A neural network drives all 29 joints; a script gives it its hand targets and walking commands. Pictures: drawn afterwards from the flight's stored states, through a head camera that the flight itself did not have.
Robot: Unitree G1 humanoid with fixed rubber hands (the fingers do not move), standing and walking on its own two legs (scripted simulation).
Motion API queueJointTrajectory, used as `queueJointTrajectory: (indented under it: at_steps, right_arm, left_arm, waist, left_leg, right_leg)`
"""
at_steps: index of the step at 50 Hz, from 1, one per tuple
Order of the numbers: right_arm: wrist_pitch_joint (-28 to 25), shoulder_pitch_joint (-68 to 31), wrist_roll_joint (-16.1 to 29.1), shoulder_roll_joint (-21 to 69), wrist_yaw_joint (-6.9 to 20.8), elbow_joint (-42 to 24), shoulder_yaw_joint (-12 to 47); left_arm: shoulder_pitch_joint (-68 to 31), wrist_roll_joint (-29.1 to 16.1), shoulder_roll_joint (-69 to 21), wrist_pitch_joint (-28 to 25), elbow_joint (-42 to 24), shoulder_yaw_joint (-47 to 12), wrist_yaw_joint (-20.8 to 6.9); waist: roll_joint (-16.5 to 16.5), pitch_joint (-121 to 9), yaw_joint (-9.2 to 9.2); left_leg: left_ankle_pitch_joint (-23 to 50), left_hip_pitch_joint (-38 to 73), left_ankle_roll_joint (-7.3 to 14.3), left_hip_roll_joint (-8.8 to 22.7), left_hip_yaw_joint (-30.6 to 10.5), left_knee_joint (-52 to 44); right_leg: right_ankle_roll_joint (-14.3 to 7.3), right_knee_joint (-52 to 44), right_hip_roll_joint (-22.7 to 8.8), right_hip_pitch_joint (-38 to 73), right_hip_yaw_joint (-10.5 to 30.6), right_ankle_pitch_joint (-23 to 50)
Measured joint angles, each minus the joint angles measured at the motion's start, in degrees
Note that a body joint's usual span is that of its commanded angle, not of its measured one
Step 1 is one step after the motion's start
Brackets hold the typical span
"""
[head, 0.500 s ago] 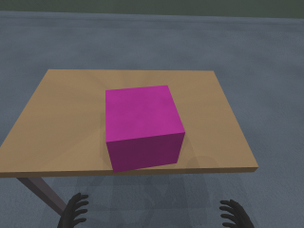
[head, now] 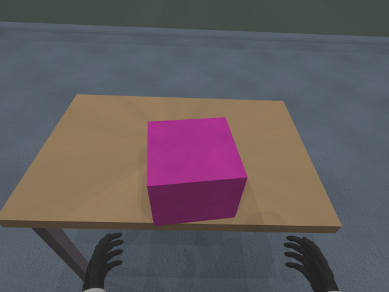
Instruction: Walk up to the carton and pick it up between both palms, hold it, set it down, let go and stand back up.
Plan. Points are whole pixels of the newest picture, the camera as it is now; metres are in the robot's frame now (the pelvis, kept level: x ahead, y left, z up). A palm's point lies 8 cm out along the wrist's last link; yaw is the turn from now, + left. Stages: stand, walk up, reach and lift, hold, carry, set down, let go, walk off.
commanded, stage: reach and lift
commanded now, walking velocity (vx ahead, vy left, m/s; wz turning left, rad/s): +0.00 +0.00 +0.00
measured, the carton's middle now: (191, 169) +0.43 +0.02 -0.01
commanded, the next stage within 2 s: none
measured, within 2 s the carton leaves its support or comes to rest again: neither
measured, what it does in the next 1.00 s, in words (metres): stands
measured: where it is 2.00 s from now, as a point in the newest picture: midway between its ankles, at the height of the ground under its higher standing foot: outside the picture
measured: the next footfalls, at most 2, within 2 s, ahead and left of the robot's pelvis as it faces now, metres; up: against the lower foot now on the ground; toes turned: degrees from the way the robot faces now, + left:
none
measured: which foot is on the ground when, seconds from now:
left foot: down 0.00-1.00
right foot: down 0.00-1.00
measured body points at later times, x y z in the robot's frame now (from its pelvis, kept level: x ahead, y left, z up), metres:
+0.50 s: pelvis -0.01 -0.02 +0.00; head -0.01 -0.01 +0.45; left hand +0.24 +0.18 +0.01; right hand +0.26 -0.23 +0.02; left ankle -0.05 +0.12 -0.75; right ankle +0.02 -0.13 -0.75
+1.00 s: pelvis -0.01 -0.01 +0.00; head +0.01 -0.01 +0.45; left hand +0.30 +0.20 +0.06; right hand +0.34 -0.22 +0.06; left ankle -0.05 +0.12 -0.75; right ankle +0.02 -0.13 -0.75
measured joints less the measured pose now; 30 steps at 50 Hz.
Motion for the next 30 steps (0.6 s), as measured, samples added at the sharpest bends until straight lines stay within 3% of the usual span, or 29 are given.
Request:
queueJointTrajectory:
  at_steps: [15, 22, 30]
  right_arm:
    - [-1.3, -7.1, 3.0, -0.7, -0.9, -1.1, 2.3]
    - [2.2, -12.5, 2.9, 0.1, -2.2, -1.2, 2.6]
    - [6.6, -19.2, 3.6, -0.4, -4.0, -2.1, 3.0]
  left_arm:
    - [-7.0, -0.4, -1.6, -1.2, -0.4, 1.6, 1.2]
    - [-12.9, -1.2, -1.2, 3.2, 1.2, 3.6, 1.2]
    - [-18.7, -2.2, -0.4, 9.3, -1.7, 6.1, -0.1]
  waist:
    - [-0.7, -0.4, 0.28]
    - [-1.2, -0.1, 0.56]
    - [-1.1, -0.2, 0.49]
  left_leg:
    - [1.1, -1.5, -0.7, 0.3, -0.3, -0.3]
    - [2.1, -2.4, -0.8, 0.2, 0.1, -1.2]
    - [2.9, -4.0, -0.8, 0.3, 0.3, -1.9]
  right_leg:
    - [-0.8, 1.5, 0.3, -2.2, -0.3, 0.0]
    - [-1.1, 2.2, 0.4, -4.1, 0.2, 0.3]
    - [-1.1, 0.9, 0.5, -5.5, 0.3, 1.4]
